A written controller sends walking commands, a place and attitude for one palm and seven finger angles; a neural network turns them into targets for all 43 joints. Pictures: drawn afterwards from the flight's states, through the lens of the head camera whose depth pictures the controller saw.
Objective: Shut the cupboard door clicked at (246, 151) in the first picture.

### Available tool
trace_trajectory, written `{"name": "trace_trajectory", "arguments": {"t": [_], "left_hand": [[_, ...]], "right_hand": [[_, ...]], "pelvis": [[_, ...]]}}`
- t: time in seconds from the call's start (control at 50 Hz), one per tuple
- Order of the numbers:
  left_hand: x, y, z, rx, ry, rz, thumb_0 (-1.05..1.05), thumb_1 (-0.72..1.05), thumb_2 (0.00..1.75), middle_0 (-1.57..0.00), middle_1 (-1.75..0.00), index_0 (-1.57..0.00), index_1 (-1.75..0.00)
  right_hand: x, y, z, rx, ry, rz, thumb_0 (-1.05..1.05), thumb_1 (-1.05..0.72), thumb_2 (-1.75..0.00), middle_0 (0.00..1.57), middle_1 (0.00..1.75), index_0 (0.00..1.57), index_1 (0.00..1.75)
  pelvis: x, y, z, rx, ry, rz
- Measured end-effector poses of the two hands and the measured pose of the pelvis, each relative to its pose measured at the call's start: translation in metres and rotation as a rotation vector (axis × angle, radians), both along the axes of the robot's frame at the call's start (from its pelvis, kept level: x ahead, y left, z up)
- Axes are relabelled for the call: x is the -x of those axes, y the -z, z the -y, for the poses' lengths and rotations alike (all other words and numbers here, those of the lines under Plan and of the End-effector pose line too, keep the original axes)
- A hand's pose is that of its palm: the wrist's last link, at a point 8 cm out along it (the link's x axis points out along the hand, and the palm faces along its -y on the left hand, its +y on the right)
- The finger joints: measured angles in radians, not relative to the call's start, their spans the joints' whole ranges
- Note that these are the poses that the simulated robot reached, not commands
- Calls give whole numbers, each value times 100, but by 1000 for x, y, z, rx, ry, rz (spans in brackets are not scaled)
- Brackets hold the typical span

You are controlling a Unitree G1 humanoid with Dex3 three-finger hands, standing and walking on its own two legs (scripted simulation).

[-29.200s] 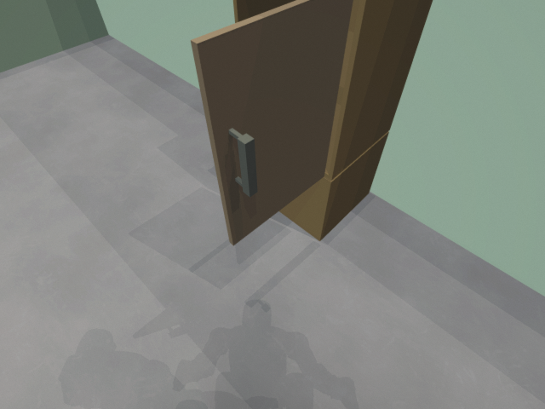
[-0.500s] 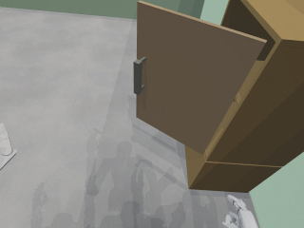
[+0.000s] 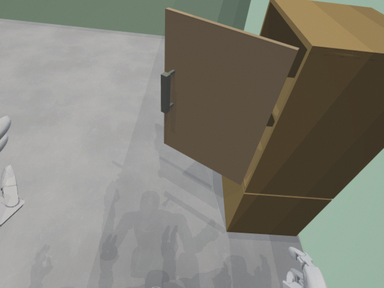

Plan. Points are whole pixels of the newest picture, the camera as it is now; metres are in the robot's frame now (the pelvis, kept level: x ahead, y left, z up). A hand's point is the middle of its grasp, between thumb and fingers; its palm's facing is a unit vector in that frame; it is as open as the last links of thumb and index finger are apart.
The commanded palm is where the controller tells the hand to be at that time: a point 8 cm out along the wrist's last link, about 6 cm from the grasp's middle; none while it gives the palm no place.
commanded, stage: step back with the hand held close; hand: left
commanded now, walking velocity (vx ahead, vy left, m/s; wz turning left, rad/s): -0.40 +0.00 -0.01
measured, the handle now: (168, 91) +0.78 +0.12 -0.01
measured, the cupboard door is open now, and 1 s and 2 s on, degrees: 59 59 59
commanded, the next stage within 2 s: stop stepping back and stand still in 0.08 s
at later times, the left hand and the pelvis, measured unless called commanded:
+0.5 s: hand out of the picture +0.10 +0.29 +0.17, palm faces +0.41 -0.81 -0.42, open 7.4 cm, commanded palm +0.05 +0.33 +0.18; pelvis -0.10 +0.03 +0.00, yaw -1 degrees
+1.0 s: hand out of the picture +0.07 +0.35 +0.17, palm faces +0.50 -0.77 -0.40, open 7.4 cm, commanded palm +0.02 +0.38 +0.18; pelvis -0.12 +0.08 +0.01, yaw +0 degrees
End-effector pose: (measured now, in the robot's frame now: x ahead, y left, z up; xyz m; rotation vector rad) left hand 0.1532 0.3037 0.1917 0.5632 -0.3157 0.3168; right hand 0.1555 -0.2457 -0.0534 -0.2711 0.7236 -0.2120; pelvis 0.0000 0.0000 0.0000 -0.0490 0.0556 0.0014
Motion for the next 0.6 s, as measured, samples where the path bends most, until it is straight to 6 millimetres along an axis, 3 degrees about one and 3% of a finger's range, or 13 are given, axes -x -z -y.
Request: {"name": "trace_trajectory", "arguments": {"t": [0.1,0.18,0.24,0.36,0.44,0.52,0.6], "left_hand": [[14,9,-16,73,-77,44,1,89,89,-21,-30,-21,-30],[15,14,-27,83,-49,30,1,89,89,-21,-30,-21,-30],[24,11,-27,50,-3,-20,1,89,89,-21,-30,-20,-30],[61,-1,-17,-3,42,-44,1,89,89,-21,-30,-21,-30],[82,1,-21,22,-8,-51,1,89,89,-21,-30,-21,-30],[102,7,-30,84,-70,-14,1,89,89,-21,-30,-21,-30],[105,14,-42,141,-98,81,1,89,89,-21,-30,-21,-30]], "right_hand": [[27,6,-1,49,5,-74,1,-90,-90,20,30,21,30],[44,9,-16,35,24,-88,1,-90,-90,20,30,21,30],[56,3,-31,2,11,-37,1,-90,-90,20,30,21,30],[85,-2,-52,-59,-8,34,1,-90,-90,20,30,21,30],[108,9,-51,-66,-18,1,1,-90,-90,21,30,21,30],[133,19,-41,-37,7,-50,1,-90,-90,21,30,21,30],[150,26,-32,23,39,-83,1,-90,-90,21,30,21,30]], "pelvis": [[9,0,-12,-5,-5,4],[34,0,-23,-15,-2,12],[53,-3,-26,0,18,5],[77,-5,-25,-3,37,-11],[95,-3,-25,-5,23,11],[100,1,-30,4,19,53],[101,10,-40,12,2,100]]}}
